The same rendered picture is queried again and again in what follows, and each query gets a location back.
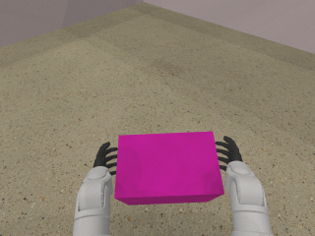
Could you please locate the right robot forearm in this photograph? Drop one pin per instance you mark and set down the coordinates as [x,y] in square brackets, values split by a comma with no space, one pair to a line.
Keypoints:
[248,203]

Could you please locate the robot right hand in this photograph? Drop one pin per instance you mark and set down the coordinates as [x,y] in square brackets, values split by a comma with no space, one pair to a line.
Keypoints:
[232,153]

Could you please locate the robot left hand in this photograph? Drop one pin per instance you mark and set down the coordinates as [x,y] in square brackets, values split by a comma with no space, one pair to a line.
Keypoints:
[101,157]

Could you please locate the carton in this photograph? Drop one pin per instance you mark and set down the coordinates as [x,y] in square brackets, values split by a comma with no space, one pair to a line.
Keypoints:
[167,168]

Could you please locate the left robot forearm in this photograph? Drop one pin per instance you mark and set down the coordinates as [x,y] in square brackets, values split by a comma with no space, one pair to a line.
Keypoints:
[92,210]

